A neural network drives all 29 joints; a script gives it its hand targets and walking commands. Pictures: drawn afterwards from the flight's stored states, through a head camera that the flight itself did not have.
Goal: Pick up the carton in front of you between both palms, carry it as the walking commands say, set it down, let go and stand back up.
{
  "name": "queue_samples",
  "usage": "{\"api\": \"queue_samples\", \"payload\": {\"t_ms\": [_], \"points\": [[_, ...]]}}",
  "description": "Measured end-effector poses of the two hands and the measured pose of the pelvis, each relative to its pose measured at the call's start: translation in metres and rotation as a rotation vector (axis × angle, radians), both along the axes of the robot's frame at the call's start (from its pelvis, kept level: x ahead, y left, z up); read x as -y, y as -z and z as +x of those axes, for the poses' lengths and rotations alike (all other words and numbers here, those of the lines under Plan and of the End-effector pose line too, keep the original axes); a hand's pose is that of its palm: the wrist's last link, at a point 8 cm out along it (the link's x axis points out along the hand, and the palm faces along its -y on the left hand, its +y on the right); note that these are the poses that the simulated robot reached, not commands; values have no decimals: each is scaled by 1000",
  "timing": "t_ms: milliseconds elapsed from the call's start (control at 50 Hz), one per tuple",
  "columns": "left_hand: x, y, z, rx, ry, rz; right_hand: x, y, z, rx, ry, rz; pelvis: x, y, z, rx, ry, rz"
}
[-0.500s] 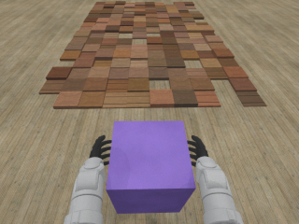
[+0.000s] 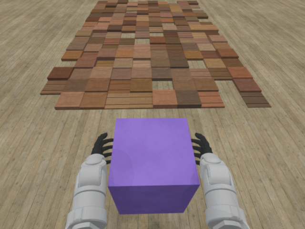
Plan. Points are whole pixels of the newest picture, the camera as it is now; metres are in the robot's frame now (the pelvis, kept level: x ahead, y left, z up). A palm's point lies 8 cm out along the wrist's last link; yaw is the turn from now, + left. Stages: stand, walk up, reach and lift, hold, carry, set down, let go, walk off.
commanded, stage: reach and lift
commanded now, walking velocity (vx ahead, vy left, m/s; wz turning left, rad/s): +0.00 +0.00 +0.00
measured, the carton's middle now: (151, 168) +0.31 +0.00 -0.05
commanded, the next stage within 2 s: hold in 0.52 s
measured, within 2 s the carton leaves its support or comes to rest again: neither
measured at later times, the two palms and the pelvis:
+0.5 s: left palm (97, 156) +0.30 +0.15 +0.04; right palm (205, 155) +0.30 -0.15 +0.04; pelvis +0.01 +0.00 +0.00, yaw +0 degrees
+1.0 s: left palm (94, 155) +0.29 +0.15 +0.06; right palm (207, 154) +0.29 -0.15 +0.06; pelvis +0.00 +0.00 +0.00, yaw +1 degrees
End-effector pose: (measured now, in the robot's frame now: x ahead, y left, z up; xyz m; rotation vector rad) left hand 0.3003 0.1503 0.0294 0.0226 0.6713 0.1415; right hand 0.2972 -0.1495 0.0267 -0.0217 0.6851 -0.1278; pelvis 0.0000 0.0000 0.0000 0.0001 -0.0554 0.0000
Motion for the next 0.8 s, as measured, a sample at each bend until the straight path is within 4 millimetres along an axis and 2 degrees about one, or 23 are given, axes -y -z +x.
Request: {"api": "queue_samples", "payload": {"t_ms": [380,540,700,800], "points": [[-1,-7,3,-8,13,19,-1,-8,3,-5,-14,-19,0,-4,14,14,-2,-1],[-2,-12,1,-3,14,18,-2,-13,1,0,-12,-18,-1,-5,13,26,0,-1],[-2,-27,-4,27,10,14,-2,-28,-3,31,-12,-17,-2,-6,11,49,1,-1],[-3,-27,-7,7,6,13,-3,-28,-6,11,-12,-13,-2,-5,7,64,1,-1]]}}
